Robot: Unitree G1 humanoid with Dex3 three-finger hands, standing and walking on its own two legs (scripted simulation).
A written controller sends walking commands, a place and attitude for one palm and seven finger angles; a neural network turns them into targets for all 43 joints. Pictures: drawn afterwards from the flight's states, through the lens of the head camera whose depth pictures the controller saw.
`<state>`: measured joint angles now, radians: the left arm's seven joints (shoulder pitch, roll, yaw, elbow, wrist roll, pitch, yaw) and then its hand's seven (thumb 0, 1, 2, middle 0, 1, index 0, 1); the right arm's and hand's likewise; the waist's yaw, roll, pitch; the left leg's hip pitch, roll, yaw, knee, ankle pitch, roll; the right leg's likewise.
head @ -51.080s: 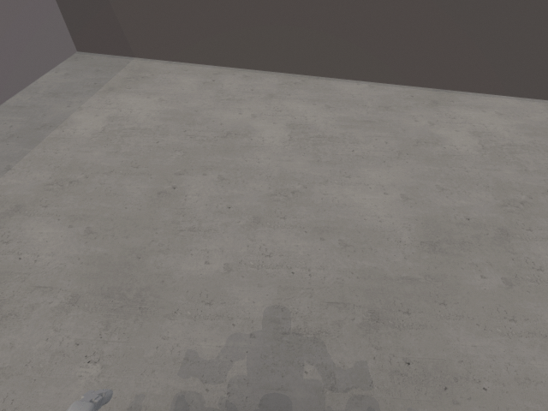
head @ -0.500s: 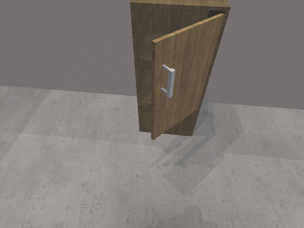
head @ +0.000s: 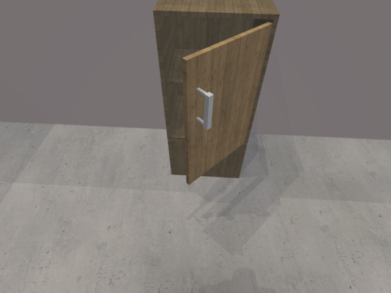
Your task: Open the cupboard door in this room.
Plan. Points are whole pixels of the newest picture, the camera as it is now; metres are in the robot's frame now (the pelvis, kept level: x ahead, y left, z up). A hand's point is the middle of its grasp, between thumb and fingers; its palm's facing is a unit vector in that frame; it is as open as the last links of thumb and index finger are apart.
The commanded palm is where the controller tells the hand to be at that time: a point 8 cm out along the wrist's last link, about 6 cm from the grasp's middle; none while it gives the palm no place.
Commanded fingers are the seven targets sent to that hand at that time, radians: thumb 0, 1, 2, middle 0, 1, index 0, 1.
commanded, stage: let the arm hang, fingers relaxed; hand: left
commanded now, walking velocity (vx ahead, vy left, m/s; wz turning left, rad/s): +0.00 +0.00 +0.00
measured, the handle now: (203, 109) +0.64 +0.01 +0.00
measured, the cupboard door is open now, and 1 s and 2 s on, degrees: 46 46 46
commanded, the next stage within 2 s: look to check the result in 0.02 s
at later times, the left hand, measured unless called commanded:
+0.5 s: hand out of the picture -0.01 +0.15 -0.18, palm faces +0.05 -0.98 -0.17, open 7.4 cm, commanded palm none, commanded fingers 0.00 0.90 0.90 -0.20 -0.30 -0.20 -0.30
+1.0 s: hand out of the picture +0.02 +0.17 -0.18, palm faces +0.00 -0.98 -0.19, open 7.4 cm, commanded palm none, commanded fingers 0.00 0.90 0.90 -0.20 -0.30 -0.20 -0.30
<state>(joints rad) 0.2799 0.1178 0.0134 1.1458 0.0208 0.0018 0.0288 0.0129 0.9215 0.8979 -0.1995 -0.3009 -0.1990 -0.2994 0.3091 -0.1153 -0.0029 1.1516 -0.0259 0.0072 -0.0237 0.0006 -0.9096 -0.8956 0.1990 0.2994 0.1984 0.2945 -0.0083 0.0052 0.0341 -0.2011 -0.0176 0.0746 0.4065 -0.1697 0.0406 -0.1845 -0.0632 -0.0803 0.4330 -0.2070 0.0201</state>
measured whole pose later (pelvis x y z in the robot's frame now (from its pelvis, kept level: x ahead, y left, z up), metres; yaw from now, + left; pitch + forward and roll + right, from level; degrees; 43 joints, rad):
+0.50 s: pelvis +0.01 -0.01 +0.00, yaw +0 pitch -2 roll +0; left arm 0.30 0.12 0.02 1.15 0.02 0.00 0.03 0.01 0.91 0.90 -0.20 -0.30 -0.20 -0.30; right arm 0.29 -0.12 -0.01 1.15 -0.02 0.01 -0.03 0.00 -0.91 -0.90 0.20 0.30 0.20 0.29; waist 0.00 0.00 0.05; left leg -0.20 -0.01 0.06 0.42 -0.19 0.03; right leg -0.17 -0.05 -0.09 0.42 -0.22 0.01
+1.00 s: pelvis +0.01 -0.01 -0.01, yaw -4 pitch -1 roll +0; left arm 0.27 0.14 0.06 1.10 0.03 0.04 0.01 0.01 0.91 0.90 -0.20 -0.30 -0.20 -0.30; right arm 0.25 -0.14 -0.04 1.10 -0.03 0.03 -0.04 0.00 -0.91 -0.90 0.20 0.30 0.20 0.29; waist 0.01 0.00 0.08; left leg -0.24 0.02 0.13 0.49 -0.25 0.03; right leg -0.25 -0.03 -0.02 0.51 -0.25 0.01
